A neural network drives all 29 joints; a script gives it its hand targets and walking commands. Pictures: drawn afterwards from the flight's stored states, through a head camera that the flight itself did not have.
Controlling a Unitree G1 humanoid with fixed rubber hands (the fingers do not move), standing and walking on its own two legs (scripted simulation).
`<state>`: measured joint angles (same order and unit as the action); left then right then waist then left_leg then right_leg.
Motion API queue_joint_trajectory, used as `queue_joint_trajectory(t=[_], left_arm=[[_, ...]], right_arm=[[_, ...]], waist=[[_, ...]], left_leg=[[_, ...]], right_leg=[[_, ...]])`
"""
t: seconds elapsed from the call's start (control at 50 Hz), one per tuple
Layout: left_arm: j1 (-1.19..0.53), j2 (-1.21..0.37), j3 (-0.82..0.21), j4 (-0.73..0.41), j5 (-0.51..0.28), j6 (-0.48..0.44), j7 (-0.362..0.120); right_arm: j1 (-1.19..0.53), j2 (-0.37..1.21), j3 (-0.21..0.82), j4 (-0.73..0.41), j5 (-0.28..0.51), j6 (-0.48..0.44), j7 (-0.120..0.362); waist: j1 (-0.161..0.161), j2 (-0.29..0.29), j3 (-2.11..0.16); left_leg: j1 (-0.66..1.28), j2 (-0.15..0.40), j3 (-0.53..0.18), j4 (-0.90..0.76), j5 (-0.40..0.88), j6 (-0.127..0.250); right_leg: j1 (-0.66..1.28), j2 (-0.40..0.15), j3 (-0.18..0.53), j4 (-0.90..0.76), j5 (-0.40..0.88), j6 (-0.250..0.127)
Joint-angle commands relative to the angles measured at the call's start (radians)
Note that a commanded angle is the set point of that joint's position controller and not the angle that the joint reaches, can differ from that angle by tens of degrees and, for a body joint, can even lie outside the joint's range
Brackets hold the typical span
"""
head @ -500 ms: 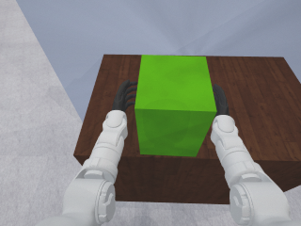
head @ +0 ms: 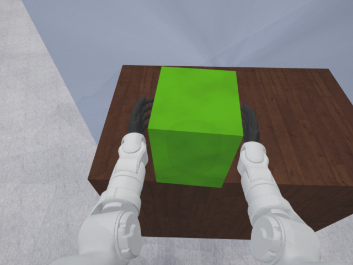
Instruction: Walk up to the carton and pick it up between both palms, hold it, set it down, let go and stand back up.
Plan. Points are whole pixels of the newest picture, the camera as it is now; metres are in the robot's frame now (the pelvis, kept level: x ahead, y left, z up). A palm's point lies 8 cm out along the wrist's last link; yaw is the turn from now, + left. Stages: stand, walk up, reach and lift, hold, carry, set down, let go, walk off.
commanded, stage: reach and lift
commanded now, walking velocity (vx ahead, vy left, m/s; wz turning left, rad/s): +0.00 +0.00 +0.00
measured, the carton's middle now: (193, 130) +0.43 -0.01 +0.04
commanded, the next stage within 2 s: none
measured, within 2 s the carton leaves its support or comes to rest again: leaves its support in 0.74 s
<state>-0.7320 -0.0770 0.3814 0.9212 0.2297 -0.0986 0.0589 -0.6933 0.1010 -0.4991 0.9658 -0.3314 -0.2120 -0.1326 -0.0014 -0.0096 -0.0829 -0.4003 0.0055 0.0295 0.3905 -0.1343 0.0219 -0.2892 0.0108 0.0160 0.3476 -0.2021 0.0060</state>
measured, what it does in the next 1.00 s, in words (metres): stands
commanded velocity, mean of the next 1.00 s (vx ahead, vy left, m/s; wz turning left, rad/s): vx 0.00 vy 0.00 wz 0.00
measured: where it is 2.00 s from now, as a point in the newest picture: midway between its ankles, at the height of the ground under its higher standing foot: outside the picture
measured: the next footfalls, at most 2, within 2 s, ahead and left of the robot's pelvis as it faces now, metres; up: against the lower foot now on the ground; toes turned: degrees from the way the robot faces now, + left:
none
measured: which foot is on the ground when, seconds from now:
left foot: down 0.00-1.00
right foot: down 0.00-1.00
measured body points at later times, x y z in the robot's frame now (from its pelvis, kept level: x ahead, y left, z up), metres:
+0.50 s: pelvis +0.00 +0.00 +0.00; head +0.03 +0.01 +0.45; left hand +0.41 +0.13 +0.07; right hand +0.40 -0.14 +0.06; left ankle +0.03 +0.10 -0.74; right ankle -0.03 -0.13 -0.74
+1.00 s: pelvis -0.01 +0.00 +0.00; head +0.02 +0.01 +0.45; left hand +0.41 +0.13 +0.08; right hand +0.39 -0.14 +0.07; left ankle +0.03 +0.10 -0.74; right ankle -0.03 -0.13 -0.74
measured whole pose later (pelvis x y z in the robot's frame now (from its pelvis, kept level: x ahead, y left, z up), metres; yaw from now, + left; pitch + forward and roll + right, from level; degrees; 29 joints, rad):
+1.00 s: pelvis -0.01 +0.00 +0.00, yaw +0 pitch +8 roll -1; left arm -0.73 -0.09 0.41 0.93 0.26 -0.16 0.05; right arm -0.68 0.12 -0.55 0.97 -0.38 -0.30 -0.15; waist 0.00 -0.01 -0.09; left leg -0.39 0.01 0.03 0.38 -0.12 0.02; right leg -0.29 0.01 0.01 0.35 -0.19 0.01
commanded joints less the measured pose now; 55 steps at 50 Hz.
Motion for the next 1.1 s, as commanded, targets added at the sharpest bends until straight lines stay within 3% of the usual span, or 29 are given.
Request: queue_joint_trajectory(t=[0.0, 0.04, 0.14, 0.18, 0.3, 0.32, 0.36, 0.4, 0.48, 0.52, 0.54, 0.62, 0.66, 0.68, 0.7, 0.72, 0.76, 0.78, 0.8, 0.82, 0.86, 0.9, 0.92, 0.96, 0.98, 1.0, 1.02, 1.06, 1.08], left_arm=[[-0.551, -0.479, -0.126, 0.069, 0.178, -0.044, -0.146], [-0.541, -0.483, -0.115, 0.055, 0.183, -0.038, -0.150], [-0.575, -0.475, -0.139, 0.022, 0.166, -0.035, -0.147], [-0.542, -0.497, -0.126, 0.039, 0.189, -0.026, -0.144], [-0.517, -0.486, -0.121, 0.041, 0.188, -0.013, -0.146], [-0.521, -0.491, -0.121, 0.036, 0.189, -0.011, -0.150], [-0.520, -0.503, -0.116, 0.040, 0.180, -0.023, -0.152], [-0.517, -0.494, -0.172, 0.015, 0.167, -0.030, -0.144], [-0.514, -0.498, -0.113, 0.053, 0.199, -0.012, -0.143], [-0.514, -0.525, -0.190, 0.013, 0.161, -0.029, -0.139], [-0.516, -0.505, -0.164, 0.020, 0.172, -0.034, -0.143], [-0.560, -0.516, -0.193, 0.003, 0.168, -0.058, -0.129], [-0.621, -0.566, -0.244, -0.050, 0.152, -0.086, -0.113], [-0.617, -0.539, -0.220, -0.022, 0.155, -0.085, -0.118], [-0.612, -0.541, -0.243, -0.042, 0.160, -0.089, -0.108], [-0.603, -0.531, -0.206, -0.003, 0.169, -0.089, -0.116], [-0.639, -0.555, -0.263, -0.019, 0.150, -0.103, -0.110], [-0.660, -0.563, -0.252, -0.042, 0.156, -0.112, -0.107], [-0.616, -0.551, -0.249, -0.016, 0.173, -0.108, -0.106], [-0.622, -0.560, -0.287, -0.064, 0.148, -0.119, -0.102], [-0.573, -0.542, -0.244, 0.015, 0.178, -0.100, -0.120], [-0.569, -0.555, -0.264, -0.014, 0.166, -0.092, -0.116], [-0.609, -0.569, -0.293, -0.055, 0.147, -0.089, -0.113], [-0.613, -0.570, -0.259, -0.018, 0.163, -0.076, -0.119], [-0.681, -0.588, -0.325, -0.111, 0.119, -0.103, -0.107], [-0.660, -0.565, -0.299, -0.067, 0.133, -0.088, -0.108], [-0.670, -0.549, -0.313, -0.062, 0.133, -0.093, -0.111], [-0.663, -0.553, -0.295, -0.035, 0.129, -0.091, -0.111], [-0.617, -0.576, -0.329, -0.029, 0.118, -0.078, -0.110]], right_arm=[[-0.653, 0.533, 0.193, -0.133, -0.138, -0.075, 0.185], [-0.634, 0.535, 0.166, -0.110, -0.156, -0.070, 0.182], [-0.651, 0.533, 0.179, -0.129, -0.151, -0.064, 0.183], [-0.642, 0.522, 0.155, -0.131, -0.178, -0.069, 0.185], [-0.614, 0.537, 0.160, -0.088, -0.160, -0.057, 0.180], [-0.613, 0.538, 0.168, -0.112, -0.165, -0.061, 0.176], [-0.646, 0.566, 0.192, -0.138, -0.158, -0.068, 0.174], [-0.626, 0.546, 0.189, -0.108, -0.150, -0.077, 0.169], [-0.617, 0.538, 0.169, -0.080, -0.154, -0.062, 0.175], [-0.655, 0.558, 0.226, -0.166, -0.128, -0.097, 0.167], [-0.633, 0.569, 0.238, -0.141, -0.130, -0.091, 0.162], [-0.680, 0.561, 0.252, -0.142, -0.133, -0.131, 0.160], [-0.682, 0.555, 0.243, -0.126, -0.154, -0.166, 0.156], [-0.702, 0.564, 0.261, -0.133, -0.144, -0.171, 0.153], [-0.686, 0.536, 0.256, -0.112, -0.149, -0.189, 0.152], [-0.697, 0.538, 0.238, -0.112, -0.165, -0.190, 0.153], [-0.695, 0.530, 0.242, -0.111, -0.167, -0.216, 0.149], [-0.707, 0.534, 0.265, -0.118, -0.169, -0.231, 0.151], [-0.640, 0.529, 0.261, -0.051, -0.186, -0.222, 0.147], [-0.651, 0.518, 0.271, -0.081, -0.162, -0.237, 0.150], [-0.623, 0.520, 0.274, -0.053, -0.190, -0.224, 0.142], [-0.669, 0.508, 0.289, -0.074, -0.161, -0.229, 0.142], [-0.680, 0.492, 0.278, -0.079, -0.153, -0.234, 0.143], [-0.675, 0.511, 0.302, -0.065, -0.152, -0.214, 0.145], [-0.694, 0.512, 0.307, -0.091, -0.156, -0.241, 0.145], [-0.732, 0.521, 0.338, -0.124, -0.129, -0.238, 0.148], [-0.704, 0.500, 0.316, -0.072, -0.142, -0.236, 0.147], [-0.704, 0.515, 0.313, -0.069, -0.158, -0.226, 0.140], [-0.699, 0.497, 0.349, -0.094, -0.140, -0.222, 0.142]], waist=[[0.017, -0.004, -0.532], [-0.002, -0.011, -0.506], [0.012, -0.012, -0.521], [-0.012, -0.007, -0.523], [0.011, 0.004, -0.469], [-0.010, -0.026, -0.479], [0.017, -0.041, -0.505], [-0.020, -0.016, -0.533], [0.007, -0.026, -0.478], [-0.009, -0.033, -0.575], [0.013, -0.045, -0.553], [0.021, -0.016, -0.588], [-0.001, 0.022, -0.701], [0.013, -0.010, -0.646], [-0.007, 0.020, -0.674], [0.021, -0.026, -0.651], [-0.025, 0.004, -0.704], [0.004, -0.010, -0.703], [0.008, -0.022, -0.674], [-0.008, 0.031, -0.712], [0.000, -0.042, -0.608], [0.014, -0.013, -0.630], [-0.012, 0.004, -0.624], [0.012, -0.026, -0.603], [-0.008, -0.014, -0.692], [0.017, -0.025, -0.679], [-0.011, -0.008, -0.679], [-0.016, -0.054, -0.641], [0.002, -0.030, -0.663]], left_leg=[[0.485, 0.027, 0.077, 0.000, 0.339, -0.055], [0.486, 0.026, 0.074, -0.008, 0.347, -0.055], [0.466, 0.022, 0.079, -0.020, 0.326, -0.045], [0.492, 0.029, 0.075, -0.010, 0.326, -0.056], [0.475, 0.026, 0.077, -0.019, 0.319, -0.053], [0.472, 0.024, 0.079, -0.014, 0.312, -0.048], [0.442, 0.019, 0.086, -0.015, 0.331, -0.043], [0.482, 0.024, 0.073, -0.010, 0.358, -0.051], [0.482, 0.034, 0.072, -0.007, 0.382, -0.051], [0.509, 0.033, 0.062, 0.014, 0.436, -0.060], [0.490, 0.021, 0.071, 0.010, 0.404, -0.045], [0.502, 0.032, 0.061, 0.014, 0.436, -0.055], [0.572, 0.048, 0.053, 0.045, 0.543, -0.086], [0.542, 0.043, 0.058, 0.039, 0.510, -0.073], [0.570, 0.043, 0.060, 0.029, 0.519, -0.082], [0.525, 0.041, 0.068, 0.019, 0.459, -0.067], [0.589, 0.056, 0.048, 0.035, 0.546, -0.091], [0.614, 0.067, 0.047, 0.036, 0.560, -0.085], [0.577, 0.049, 0.068, 0.023, 0.512, -0.079], [0.600, 0.055, 0.063, 0.025, 0.539, -0.093], [0.557, 0.047, 0.072, 0.005, 0.472, -0.068], [0.582, 0.052, 0.068, 0.010, 0.498, -0.075], [0.609, 0.062, 0.053, 0.010, 0.528, -0.091], [0.563, 0.054, 0.064, -0.005, 0.427, -0.066], [0.605, 0.066, 0.055, 0.014, 0.526, -0.084], [0.600, 0.058, 0.063, 0.023, 0.471, -0.065], [0.595, 0.056, 0.056, 0.008, 0.447, -0.067], [0.557, 0.049, 0.073, 0.000, 0.396, -0.059], [0.555, 0.043, 0.075, -0.002, 0.417, -0.062]], right_leg=[[0.130, 0.031, -0.118, -0.044, 0.309, 0.008], [0.128, 0.031, -0.124, -0.048, 0.324, 0.011], [0.148, 0.032, -0.118, -0.036, 0.329, 0.011], [0.115, 0.034, -0.132, -0.048, 0.294, 0.006], [0.143, 0.029, -0.124, -0.051, 0.262, 0.007], [0.158, 0.025, -0.123, -0.054, 0.290, 0.015], [0.190, 0.021, -0.114, -0.038, 0.347, 0.021], [0.161, 0.029, -0.124, -0.038, 0.355, 0.017], [0.166, 0.027, -0.123, -0.045, 0.341, 0.012], [0.161, 0.038, -0.133, -0.037, 0.401, 0.015], [0.194, 0.024, -0.111, -0.038, 0.422, 0.022], [0.163, 0.026, -0.119, -0.035, 0.393, 0.013], [0.109, 0.042, -0.137, -0.037, 0.401, 0.004], [0.129, 0.036, -0.130, -0.044, 0.400, 0.005], [0.123, 0.038, -0.139, -0.051, 0.409, 0.007], [0.135, 0.029, -0.126, -0.049, 0.397, 0.006], [0.093, 0.041, -0.147, -0.045, 0.417, 0.005], [0.084, 0.042, -0.145, -0.057, 0.383, 0.002], [0.127, 0.035, -0.139, -0.067, 0.394, 0.006], [0.122, 0.038, -0.143, -0.059, 0.408, 0.004], [0.124, 0.031, -0.133, -0.068, 0.388, 0.016], [0.131, 0.035, -0.141, -0.068, 0.392, 0.009], [0.119, 0.042, -0.155, -0.070, 0.371, 0.005], [0.130, 0.031, -0.140, -0.077, 0.335, 0.004], [0.098, 0.043, -0.153, -0.063, 0.374, 0.001], [0.117, 0.036, -0.141, -0.067, 0.363, 0.012], [0.108, 0.028, -0.142, -0.075, 0.361, 0.008], [0.122, 0.028, -0.134, -0.069, 0.347, 0.009], [0.165, 0.022, -0.134, -0.058, 0.427, 0.013]])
